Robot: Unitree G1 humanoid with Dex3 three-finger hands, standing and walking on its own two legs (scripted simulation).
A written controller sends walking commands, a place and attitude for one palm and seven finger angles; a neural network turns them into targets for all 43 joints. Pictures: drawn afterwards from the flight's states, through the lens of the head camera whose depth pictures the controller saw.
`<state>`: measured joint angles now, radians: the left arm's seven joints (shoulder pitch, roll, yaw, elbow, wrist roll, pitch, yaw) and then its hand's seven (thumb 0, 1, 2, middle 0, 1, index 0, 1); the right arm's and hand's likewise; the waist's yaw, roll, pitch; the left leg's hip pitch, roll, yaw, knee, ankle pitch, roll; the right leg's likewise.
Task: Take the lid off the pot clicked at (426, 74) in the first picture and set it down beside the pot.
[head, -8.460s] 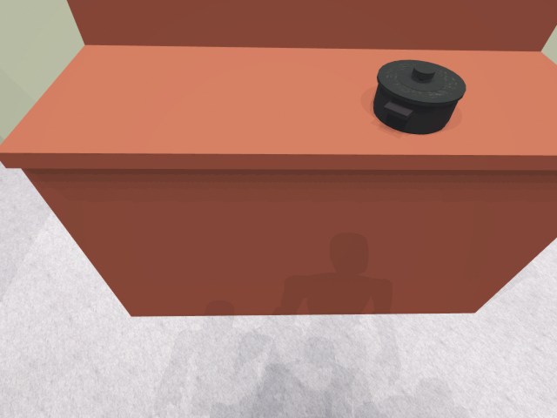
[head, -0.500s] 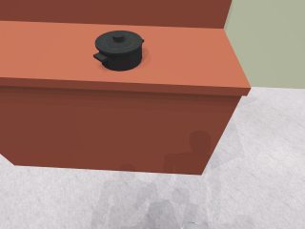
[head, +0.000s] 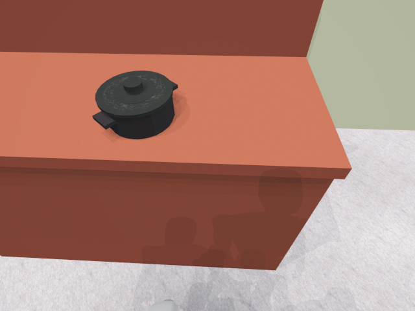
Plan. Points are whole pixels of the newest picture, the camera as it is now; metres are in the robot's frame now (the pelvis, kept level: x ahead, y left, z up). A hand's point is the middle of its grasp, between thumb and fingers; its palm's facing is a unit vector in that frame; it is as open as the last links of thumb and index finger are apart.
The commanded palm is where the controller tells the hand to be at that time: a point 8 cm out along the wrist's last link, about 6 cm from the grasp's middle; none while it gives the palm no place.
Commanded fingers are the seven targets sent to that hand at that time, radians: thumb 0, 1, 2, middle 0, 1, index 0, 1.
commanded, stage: come to a stop and stand still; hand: left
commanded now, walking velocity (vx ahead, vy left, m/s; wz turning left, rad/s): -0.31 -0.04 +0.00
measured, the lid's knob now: (132, 84) +0.55 +0.22 +0.14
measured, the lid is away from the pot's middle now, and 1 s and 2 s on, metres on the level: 0.00 0.00 0.00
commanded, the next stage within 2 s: look again from close up in 1.44 s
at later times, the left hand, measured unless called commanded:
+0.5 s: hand out of the picture +0.06 +0.21 -0.18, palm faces +0.03 -0.96 -0.29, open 7.4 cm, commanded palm none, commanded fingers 0.00 0.90 0.90 -0.20 -0.30 -0.20 -0.30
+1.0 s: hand out of the picture +0.03 +0.22 -0.19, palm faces +0.00 -0.96 -0.28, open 7.4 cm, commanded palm none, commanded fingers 0.00 0.90 0.90 -0.20 -0.30 -0.20 -0.30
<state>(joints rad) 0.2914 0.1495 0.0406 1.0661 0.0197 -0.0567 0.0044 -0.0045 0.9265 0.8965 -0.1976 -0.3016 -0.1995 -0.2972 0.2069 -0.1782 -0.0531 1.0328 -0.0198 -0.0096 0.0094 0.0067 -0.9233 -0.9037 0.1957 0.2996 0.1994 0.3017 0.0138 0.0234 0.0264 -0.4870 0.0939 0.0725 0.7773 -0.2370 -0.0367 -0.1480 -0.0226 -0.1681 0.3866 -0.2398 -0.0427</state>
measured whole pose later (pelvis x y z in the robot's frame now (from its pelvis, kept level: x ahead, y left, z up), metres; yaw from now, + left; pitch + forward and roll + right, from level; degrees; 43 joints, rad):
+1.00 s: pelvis +0.02 +0.02 -0.02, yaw -3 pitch +1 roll +0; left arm 0.30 0.20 0.02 1.00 0.01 0.02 0.04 0.00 0.91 0.90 -0.20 -0.30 -0.20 -0.30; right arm 0.24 -0.21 -0.04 0.94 -0.03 0.04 -0.01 0.01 -0.91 -0.90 0.20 0.30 0.20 0.30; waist 0.02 0.03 0.04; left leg -0.28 0.02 0.00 0.67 -0.40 -0.01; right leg -0.30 -0.07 -0.01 0.66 -0.37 0.05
